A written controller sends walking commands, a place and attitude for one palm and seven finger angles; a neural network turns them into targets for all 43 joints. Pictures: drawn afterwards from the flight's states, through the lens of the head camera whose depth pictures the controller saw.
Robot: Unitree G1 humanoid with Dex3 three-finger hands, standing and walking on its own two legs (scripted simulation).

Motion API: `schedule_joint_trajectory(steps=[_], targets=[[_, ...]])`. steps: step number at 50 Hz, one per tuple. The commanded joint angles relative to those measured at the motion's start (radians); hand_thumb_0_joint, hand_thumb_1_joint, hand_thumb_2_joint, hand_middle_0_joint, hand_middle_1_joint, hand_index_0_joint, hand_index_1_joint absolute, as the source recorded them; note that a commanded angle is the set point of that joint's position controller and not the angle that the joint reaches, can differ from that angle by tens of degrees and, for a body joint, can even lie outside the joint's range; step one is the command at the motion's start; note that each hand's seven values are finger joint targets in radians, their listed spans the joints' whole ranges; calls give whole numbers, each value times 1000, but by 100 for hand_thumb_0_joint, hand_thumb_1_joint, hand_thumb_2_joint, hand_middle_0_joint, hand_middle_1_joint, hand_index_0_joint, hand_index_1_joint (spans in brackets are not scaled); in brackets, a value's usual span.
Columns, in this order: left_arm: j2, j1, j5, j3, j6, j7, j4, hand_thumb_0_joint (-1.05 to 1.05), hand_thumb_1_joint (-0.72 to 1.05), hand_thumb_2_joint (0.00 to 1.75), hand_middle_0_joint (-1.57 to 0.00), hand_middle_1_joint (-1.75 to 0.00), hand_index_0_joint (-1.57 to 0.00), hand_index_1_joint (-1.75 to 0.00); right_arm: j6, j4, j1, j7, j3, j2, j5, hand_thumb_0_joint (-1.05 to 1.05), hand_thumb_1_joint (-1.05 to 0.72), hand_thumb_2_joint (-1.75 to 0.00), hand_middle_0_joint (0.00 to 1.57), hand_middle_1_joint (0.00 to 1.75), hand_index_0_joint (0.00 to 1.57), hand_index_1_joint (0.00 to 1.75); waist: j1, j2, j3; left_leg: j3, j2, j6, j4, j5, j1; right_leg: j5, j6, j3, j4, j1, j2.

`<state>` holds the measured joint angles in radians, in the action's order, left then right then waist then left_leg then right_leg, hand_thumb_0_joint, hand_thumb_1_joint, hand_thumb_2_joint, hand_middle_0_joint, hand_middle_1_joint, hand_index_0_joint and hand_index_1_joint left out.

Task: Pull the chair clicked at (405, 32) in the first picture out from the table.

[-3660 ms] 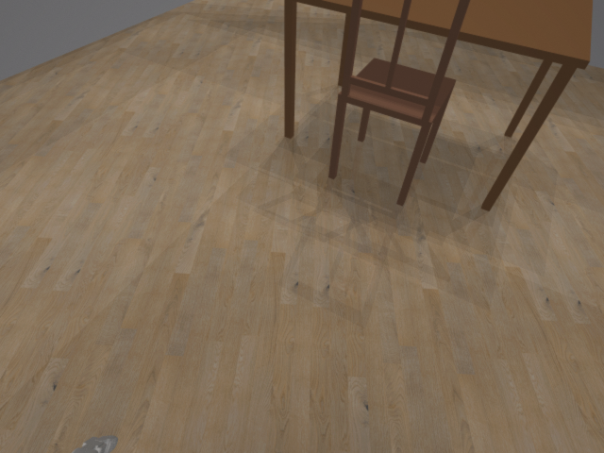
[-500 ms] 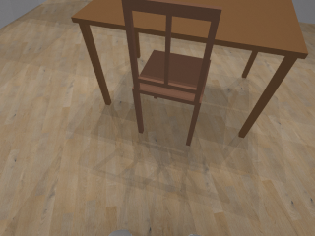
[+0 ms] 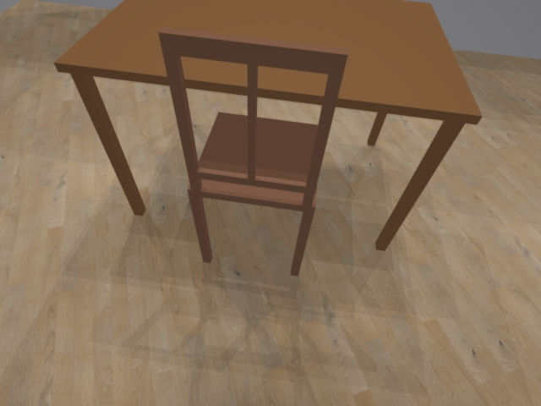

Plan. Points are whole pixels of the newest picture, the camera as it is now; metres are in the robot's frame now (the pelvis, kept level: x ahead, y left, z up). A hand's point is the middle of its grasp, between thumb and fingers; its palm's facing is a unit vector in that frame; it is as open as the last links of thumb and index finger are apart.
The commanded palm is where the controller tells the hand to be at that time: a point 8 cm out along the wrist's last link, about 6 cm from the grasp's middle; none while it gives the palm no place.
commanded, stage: take the last steps up to it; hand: left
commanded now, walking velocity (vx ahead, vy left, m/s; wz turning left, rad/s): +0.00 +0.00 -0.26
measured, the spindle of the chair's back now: (252, 129) +0.73 +0.09 -0.05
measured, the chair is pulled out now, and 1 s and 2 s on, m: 0.00 0.00 0.00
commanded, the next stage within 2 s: come to a stop and stand still in 0.88 s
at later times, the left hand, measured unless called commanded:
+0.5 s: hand out of the picture +0.08 +0.16 -0.19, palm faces -0.04 -0.99 -0.15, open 7.4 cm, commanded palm none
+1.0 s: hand (224, 343) +0.25 +0.10 -0.17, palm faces -0.03 -0.98 -0.19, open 7.3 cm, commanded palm none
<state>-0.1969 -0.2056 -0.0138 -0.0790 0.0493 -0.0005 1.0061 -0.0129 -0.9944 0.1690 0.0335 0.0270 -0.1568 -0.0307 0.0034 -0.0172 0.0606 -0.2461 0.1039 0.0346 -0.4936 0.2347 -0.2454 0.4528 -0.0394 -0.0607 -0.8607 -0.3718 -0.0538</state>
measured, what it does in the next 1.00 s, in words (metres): walks ahead: right foot, then left foot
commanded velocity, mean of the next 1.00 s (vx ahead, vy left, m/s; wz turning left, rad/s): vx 0.21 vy -0.01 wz -0.07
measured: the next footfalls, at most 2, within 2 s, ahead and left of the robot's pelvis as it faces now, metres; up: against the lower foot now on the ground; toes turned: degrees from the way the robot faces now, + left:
right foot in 0.12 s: +0.05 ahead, -0.14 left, +0.00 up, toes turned -7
left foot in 0.42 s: +0.11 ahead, +0.10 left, +0.00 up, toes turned +4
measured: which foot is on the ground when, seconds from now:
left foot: down 0.00-0.12, up 0.14-0.40, down 0.42-0.76, up 0.78-1.00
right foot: up 0.00-0.10, down 0.12-0.42, up 0.44-0.74, down 0.76-1.00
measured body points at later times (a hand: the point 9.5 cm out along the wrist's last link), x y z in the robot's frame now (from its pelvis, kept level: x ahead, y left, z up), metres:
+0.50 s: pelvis +0.07 -0.02 -0.01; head +0.08 +0.00 +0.44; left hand +0.08 +0.22 -0.17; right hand +0.05 -0.25 -0.15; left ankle +0.07 +0.10 -0.74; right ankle +0.01 -0.12 -0.70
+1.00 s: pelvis +0.21 -0.08 +0.00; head +0.23 -0.08 +0.45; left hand +0.25 +0.15 -0.15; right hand +0.23 -0.31 -0.15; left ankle +0.24 +0.04 -0.70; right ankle +0.19 -0.17 -0.74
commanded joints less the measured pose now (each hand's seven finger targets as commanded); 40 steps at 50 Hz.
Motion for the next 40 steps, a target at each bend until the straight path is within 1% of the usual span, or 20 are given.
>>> schedule_joint_trajectory(steps=[1,4,5,6,8,10,16,19,20,21,22,24,29,33,35,36,37,38,39,40], targets=[[-20,-28,-7,5,-21,4,-71,0,90,90,-20,-30,-20,-30,6,14,88,-3,58,-188,3,0,-90,-90,20,30,20,30,-25,185,-99,164,248,96,120,-381,129,-45,14,-39,162,33,16],[-68,-102,-12,-1,-35,9,-55,0,90,90,-20,-30,-20,-30,13,19,69,-10,58,-164,14,0,-90,-90,20,30,20,30,18,88,-108,102,179,6,-18,-194,8,-312,40,5,445,225,-15],[-142,-112,-19,-9,-45,17,-51,0,90,90,-20,-30,-20,-30,13,32,81,-15,45,-112,20,0,-90,-90,20,30,20,30,17,-124,-119,26,89,-54,-154,58,-140,-405,101,213,521,321,-181],[-200,-137,-12,-14,-49,18,-42,0,90,90,-20,-30,-20,-30,19,60,35,-20,27,-73,19,0,-90,-90,20,30,20,30,44,-226,-94,56,7,-80,-288,357,-250,-426,200,336,585,309,-320],[-166,-122,-10,-14,-52,25,-30,0,90,90,-20,-30,-20,-30,31,64,-18,-19,32,-96,11,0,-90,-90,20,30,20,30,60,-262,-21,169,2,-60,-481,336,-313,-165,264,385,654,233,-291],[-137,-65,-12,-7,-59,25,-43,0,90,90,-20,-30,-20,-30,18,38,27,-30,37,-102,6,0,-90,-90,20,30,20,30,17,-138,12,186,14,-58,-510,233,-314,-143,245,280,636,210,-240],[-146,-89,-9,-9,-78,10,-9,0,90,90,-20,-30,-20,-30,-10,14,95,-37,24,-64,5,0,-90,-90,20,30,20,30,5,-96,-7,123,-28,-59,-183,156,-118,-131,220,205,613,176,-179],[-115,-68,3,-4,-73,2,6,0,90,90,-20,-30,-20,-30,-30,-42,231,-26,21,-76,4,0,-90,-90,20,30,20,30,-50,-41,-16,105,-40,-54,39,49,137,-29,161,142,492,47,-100],[-70,-65,5,5,-71,-5,-4,0,90,90,-20,-30,-20,-30,-37,-64,295,-19,30,-129,-1,0,-90,-90,20,30,20,30,-71,140,-15,280,74,-15,135,135,219,0,122,87,334,-69,-25],[-23,-33,7,12,-72,-11,-34,0,90,90,-20,-30,-20,-30,-37,-75,382,-13,49,-214,-12,0,-90,-90,20,30,20,30,-106,318,-1,556,279,76,292,289,239,58,78,-48,85,-192,66],[-45,33,-6,9,-72,-13,-71,0,90,90,-20,-30,-20,-30,-28,-73,402,-9,56,-241,-10,0,-90,-90,20,30,20,30,-116,285,46,701,359,148,371,413,176,121,86,5,-84,-272,55],[-51,62,-13,2,-74,-22,-61,0,90,90,-20,-30,-20,-30,-38,-59,319,-2,37,-169,-5,0,-90,-90,20,30,20,30,-88,198,90,589,314,152,378,352,124,3,88,67,-239,-320,-22],[5,-7,-7,13,-66,-31,-28,0,90,90,-20,-30,-20,-30,-55,-58,238,-1,28,-135,1,0,-90,-90,20,30,20,30,-20,141,24,260,185,114,315,-78,108,-116,50,-3,2,-134,-37],[14,24,-8,18,-73,-28,-39,0,90,90,-20,-30,-20,-30,-42,-86,261,-8,39,-140,-1,0,-90,-90,20,30,20,30,-36,158,28,226,175,106,253,-98,90,-139,50,-65,190,-24,2],[-2,-57,-10,9,-81,-25,-9,0,90,90,-20,-30,-20,-30,-35,-88,238,-10,40,-133,2,0,-90,-90,20,30,20,30,8,123,-6,190,144,69,147,-51,50,-244,56,-101,333,137,32],[-38,-126,-12,0,-89,-19,18,0,90,90,-20,-30,-20,-30,-35,-92,242,-13,37,-117,7,0,-90,-90,20,30,20,30,40,52,-33,153,97,36,39,-18,-20,-265,69,-71,390,280,24],[-112,-225,-16,-14,-98,-9,43,0,90,90,-20,-30,-20,-30,-39,-83,234,-22,28,-77,16,0,-90,-90,20,30,20,30,89,-108,-83,79,28,-1,-162,92,-173,-207,119,116,446,444,-120],[-210,-314,-10,-32,-101,0,63,0,90,90,-20,-30,-20,-30,-41,-43,227,-25,17,-33,21,0,-90,-90,20,30,20,30,102,-300,-123,69,-65,-24,-427,372,-334,-210,213,429,585,524,-335],[-216,-313,1,-32,-104,6,65,0,90,90,-20,-30,-20,-30,-34,-30,178,-22,20,-70,18,0,-90,-90,20,30,20,30,112,-298,-122,171,-42,-13,-585,388,-362,-220,258,503,646,464,-366],[-169,-247,-1,-22,-102,12,56,0,90,90,-20,-30,-20,-30,-35,-29,133,-21,27,-69,17,0,-90,-90,20,30,20,30,90,-231,-59,209,-14,-9,-666,309,-392,-229,276,463,652,388,-351]])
